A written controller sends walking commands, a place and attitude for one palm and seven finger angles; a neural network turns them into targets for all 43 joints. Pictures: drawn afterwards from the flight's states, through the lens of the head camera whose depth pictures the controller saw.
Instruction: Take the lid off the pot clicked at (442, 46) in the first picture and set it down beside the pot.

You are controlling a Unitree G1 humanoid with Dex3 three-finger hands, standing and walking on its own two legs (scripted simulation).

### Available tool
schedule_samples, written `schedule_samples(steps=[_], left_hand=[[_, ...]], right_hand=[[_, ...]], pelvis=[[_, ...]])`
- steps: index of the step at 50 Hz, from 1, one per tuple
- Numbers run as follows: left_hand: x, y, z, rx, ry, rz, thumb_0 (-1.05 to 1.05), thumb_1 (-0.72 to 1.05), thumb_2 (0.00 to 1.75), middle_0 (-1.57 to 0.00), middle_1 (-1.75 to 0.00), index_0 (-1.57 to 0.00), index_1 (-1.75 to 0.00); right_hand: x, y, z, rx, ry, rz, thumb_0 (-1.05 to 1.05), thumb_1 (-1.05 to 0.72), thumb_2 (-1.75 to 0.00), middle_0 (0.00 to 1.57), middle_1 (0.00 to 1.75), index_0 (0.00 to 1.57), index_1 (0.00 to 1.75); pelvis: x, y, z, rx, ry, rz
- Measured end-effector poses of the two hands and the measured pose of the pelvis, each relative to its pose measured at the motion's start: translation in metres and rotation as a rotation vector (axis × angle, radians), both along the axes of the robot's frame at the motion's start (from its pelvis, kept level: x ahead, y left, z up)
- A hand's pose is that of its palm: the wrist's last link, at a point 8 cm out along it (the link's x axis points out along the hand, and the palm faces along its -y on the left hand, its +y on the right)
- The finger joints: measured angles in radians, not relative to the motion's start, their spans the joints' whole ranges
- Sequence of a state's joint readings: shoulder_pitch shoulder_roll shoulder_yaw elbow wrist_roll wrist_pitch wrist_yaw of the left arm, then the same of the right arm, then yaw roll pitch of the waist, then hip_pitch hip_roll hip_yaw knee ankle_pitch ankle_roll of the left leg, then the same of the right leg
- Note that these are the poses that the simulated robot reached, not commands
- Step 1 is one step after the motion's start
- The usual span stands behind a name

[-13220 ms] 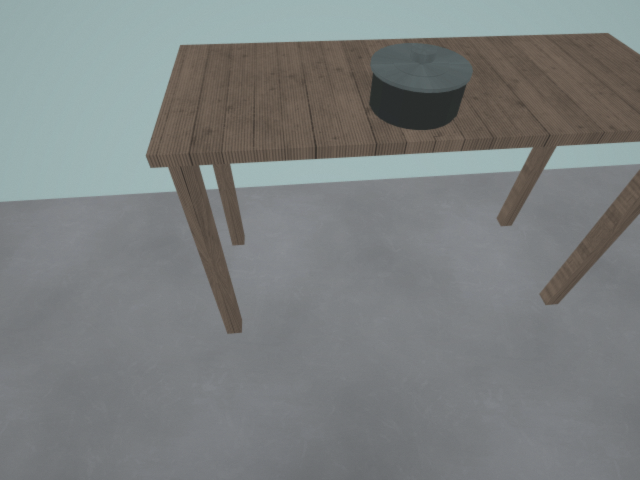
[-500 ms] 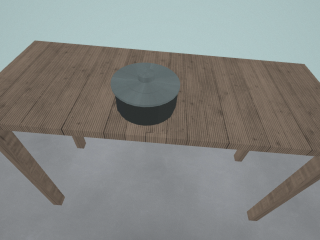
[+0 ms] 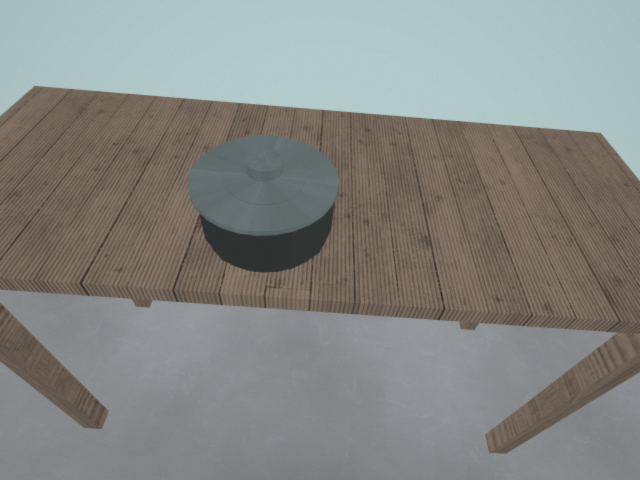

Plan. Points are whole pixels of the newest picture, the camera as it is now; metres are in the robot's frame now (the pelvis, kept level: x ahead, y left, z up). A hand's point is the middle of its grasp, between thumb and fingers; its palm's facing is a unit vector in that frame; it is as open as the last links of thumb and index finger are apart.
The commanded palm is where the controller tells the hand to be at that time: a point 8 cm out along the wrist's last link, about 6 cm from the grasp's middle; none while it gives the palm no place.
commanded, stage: come to a stop and stand still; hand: left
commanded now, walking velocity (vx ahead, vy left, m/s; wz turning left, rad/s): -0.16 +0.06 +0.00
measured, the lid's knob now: (264, 164) +0.48 +0.12 +0.14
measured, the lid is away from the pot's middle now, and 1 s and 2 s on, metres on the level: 0.00 0.00 0.00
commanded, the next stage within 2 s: look again from close up in 0.98 s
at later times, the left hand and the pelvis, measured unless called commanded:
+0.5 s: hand out of the picture +0.04 +0.20 -0.16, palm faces +0.03 -0.95 -0.30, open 7.4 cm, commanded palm none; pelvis -0.02 -0.01 +0.00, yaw +0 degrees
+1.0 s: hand out of the picture -0.09 +0.20 -0.18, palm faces +0.02 -0.98 -0.18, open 7.4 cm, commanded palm none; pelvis -0.06 +0.02 +0.00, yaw +1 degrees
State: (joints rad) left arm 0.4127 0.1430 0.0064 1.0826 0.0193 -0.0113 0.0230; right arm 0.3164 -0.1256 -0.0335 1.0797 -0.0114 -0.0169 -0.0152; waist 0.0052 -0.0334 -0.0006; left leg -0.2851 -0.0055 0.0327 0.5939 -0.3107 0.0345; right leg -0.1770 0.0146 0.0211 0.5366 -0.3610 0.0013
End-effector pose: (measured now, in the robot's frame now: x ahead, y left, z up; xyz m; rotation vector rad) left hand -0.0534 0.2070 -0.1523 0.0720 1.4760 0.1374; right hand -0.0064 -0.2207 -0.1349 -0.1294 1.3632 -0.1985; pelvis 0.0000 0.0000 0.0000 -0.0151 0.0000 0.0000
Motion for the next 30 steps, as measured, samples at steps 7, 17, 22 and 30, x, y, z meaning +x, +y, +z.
schedule_samples(steps=[7,17,22,30], left_hand=[[0.043,-0.005,0.002,0.006,-0.041,-0.005,0.01,0.91,0.9,-0.2,-0.3,-0.2,-0.3],[0.081,0.027,0.017,0.125,-0.144,-0.05,0.02,0.92,0.9,-0.2,-0.3,-0.2,-0.3],[0.085,0.034,0.027,0.17,-0.214,-0.076,0.01,0.91,0.9,-0.2,-0.3,-0.2,-0.3],[0.076,0.032,0.024,0.144,-0.327,-0.086,0.01,0.91,0.9,-0.2,-0.3,-0.2,-0.3]], right_hand=[[0.025,-0.002,0.004,-0.026,0.003,0.006,0.02,-0.93,-0.9,0.2,0.3,0.2,0.3],[0.049,-0.01,0.002,-0.013,-0.069,0.015,0.01,-0.92,-0.9,0.2,0.3,0.2,0.3],[0.053,-0.015,0.0,0.007,-0.152,0.023,0.01,-0.91,-0.9,0.2,0.3,0.2,0.3],[0.039,-0.018,0.005,-0.012,-0.23,0.056,0.01,-0.9,-0.9,0.2,0.3,0.2,0.3]], pelvis=[[0.017,0.001,0.004,0.009,0.002,0.001],[0.001,-0.005,0.006,0.025,0.002,-0.009],[-0.015,-0.006,0.004,0.013,-0.012,-0.012],[-0.04,-0.003,-0.003,0.004,-0.054,0.006]])
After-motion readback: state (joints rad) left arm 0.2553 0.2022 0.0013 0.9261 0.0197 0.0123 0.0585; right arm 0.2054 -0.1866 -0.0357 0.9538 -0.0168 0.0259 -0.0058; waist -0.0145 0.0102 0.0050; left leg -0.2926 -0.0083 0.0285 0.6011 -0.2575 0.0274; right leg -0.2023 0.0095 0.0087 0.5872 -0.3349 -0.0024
